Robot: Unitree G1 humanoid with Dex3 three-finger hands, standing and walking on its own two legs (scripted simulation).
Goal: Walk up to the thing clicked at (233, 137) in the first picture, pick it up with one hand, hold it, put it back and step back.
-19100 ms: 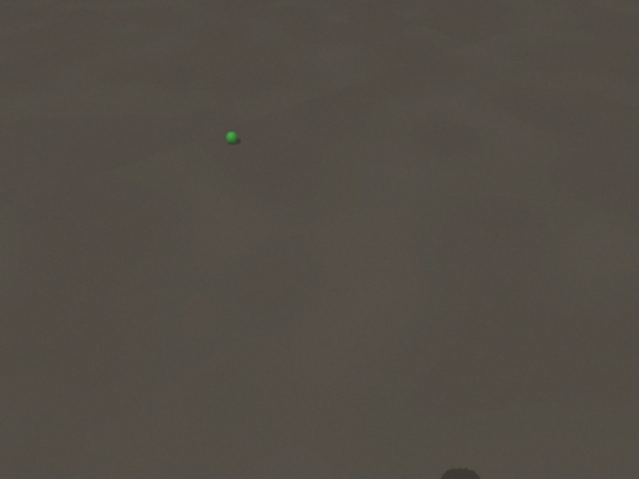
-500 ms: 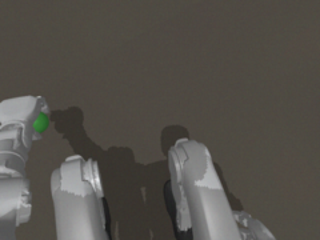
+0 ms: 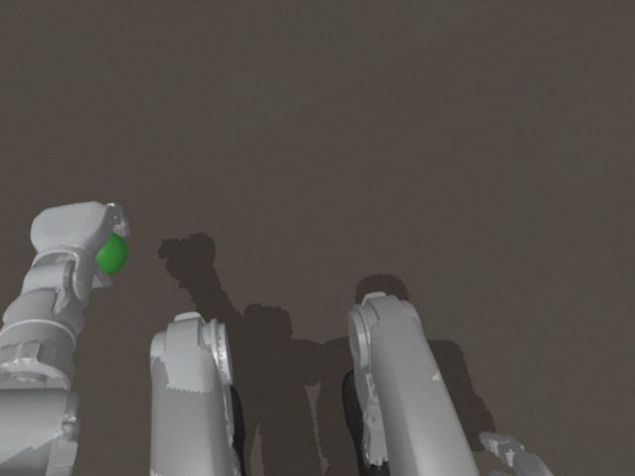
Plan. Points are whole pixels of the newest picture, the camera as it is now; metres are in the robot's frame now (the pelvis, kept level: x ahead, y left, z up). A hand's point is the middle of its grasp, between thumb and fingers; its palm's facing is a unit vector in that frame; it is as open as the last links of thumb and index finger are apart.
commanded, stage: lift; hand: left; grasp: from above
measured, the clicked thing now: (102, 253) +0.43 +0.29 -0.16
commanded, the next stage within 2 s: hold in 1.28 s
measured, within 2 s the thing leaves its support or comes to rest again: neither
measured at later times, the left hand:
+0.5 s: hand out of the picture +0.36 +0.28 +0.06, palm faces -0.42 -0.11 -0.90, open 8.8 cm
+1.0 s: hand out of the picture +0.35 +0.27 +0.22, palm faces -0.45 -0.11 -0.88, open 8.8 cm
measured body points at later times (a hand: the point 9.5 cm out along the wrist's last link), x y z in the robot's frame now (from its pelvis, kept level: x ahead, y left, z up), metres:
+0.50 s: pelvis +0.01 +0.01 +0.15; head +0.15 +0.04 +0.58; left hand +0.38 +0.29 +0.11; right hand +0.15 -0.25 +0.03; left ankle +0.09 +0.13 -0.35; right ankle +0.10 -0.13 -0.35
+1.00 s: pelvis +0.05 +0.01 +0.31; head +0.11 +0.02 +0.75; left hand +0.37 +0.27 +0.27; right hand +0.15 -0.25 +0.19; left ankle +0.09 +0.13 -0.35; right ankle +0.10 -0.13 -0.35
